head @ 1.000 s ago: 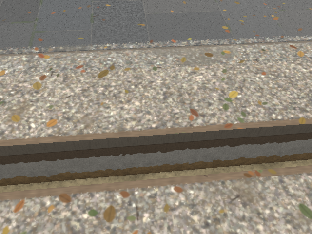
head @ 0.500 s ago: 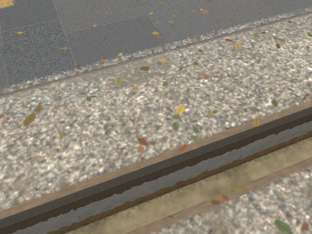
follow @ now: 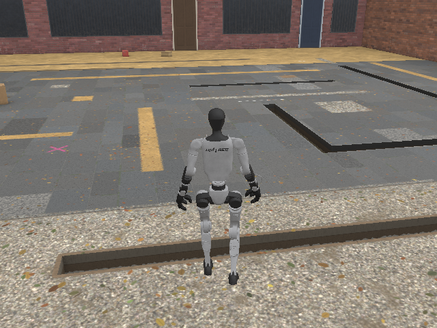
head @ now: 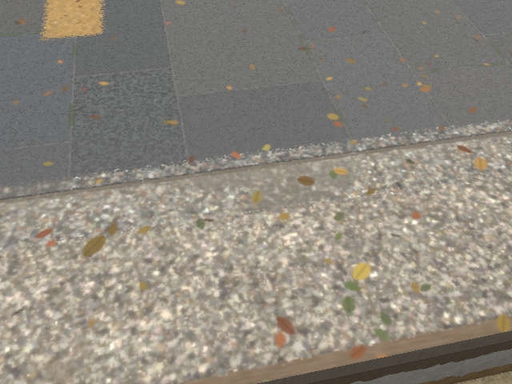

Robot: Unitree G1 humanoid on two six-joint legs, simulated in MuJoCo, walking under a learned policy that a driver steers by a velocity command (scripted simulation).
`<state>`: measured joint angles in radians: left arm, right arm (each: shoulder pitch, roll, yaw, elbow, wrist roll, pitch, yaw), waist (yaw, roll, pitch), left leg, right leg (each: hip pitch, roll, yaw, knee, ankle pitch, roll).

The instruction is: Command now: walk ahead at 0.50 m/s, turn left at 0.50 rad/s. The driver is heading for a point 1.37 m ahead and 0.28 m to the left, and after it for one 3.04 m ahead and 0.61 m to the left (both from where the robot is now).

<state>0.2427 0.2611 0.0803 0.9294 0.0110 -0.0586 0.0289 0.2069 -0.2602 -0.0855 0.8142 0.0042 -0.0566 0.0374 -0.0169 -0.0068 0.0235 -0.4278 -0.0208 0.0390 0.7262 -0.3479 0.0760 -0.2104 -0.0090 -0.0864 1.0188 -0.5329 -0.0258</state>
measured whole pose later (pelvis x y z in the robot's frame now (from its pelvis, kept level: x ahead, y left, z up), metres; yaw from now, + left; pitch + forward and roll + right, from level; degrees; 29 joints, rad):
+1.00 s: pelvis +0.63 -0.04 +0.04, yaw +22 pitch +2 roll -1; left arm 0.45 0.19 0.00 1.02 0.01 -0.09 0.00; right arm 0.13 -0.21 0.01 0.76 0.00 -0.06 0.03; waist 0.09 0.01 -0.03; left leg -0.88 0.07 0.01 1.02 0.05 0.06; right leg -0.10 0.03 0.01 0.26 -0.20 -0.03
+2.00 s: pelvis +1.19 +0.18 +0.03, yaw +22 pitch +1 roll -1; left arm 0.32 0.27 0.05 0.90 0.01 -0.09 -0.03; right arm 0.19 -0.30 -0.06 0.77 0.01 -0.05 -0.02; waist 0.05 0.05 0.01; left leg -0.67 0.14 -0.04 1.04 -0.17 -0.01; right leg -0.18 0.07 -0.08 0.32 -0.16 -0.08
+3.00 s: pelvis +1.72 +0.38 +0.03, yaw +22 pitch +1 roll +0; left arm 0.20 0.25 0.06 0.86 0.01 -0.08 -0.03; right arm 0.26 -0.29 -0.06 0.89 0.02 -0.08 0.00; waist 0.01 0.04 0.03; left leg -0.46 0.07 -0.02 1.14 -0.34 0.04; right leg -0.31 0.03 -0.06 0.44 -0.15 -0.06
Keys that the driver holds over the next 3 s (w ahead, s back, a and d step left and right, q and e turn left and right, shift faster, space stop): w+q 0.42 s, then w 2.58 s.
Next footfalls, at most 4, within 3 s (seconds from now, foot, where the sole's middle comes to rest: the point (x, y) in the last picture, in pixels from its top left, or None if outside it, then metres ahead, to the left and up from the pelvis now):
0.58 right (310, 316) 0.67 -0.15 -0.75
1.20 left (178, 257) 0.85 0.23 -0.75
1.74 right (216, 159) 1.26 0.13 -0.75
2.30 left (131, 119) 1.47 0.46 -0.75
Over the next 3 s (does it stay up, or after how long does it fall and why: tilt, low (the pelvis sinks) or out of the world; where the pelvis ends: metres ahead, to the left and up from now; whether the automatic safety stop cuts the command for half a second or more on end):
stays up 1.72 0.38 0.03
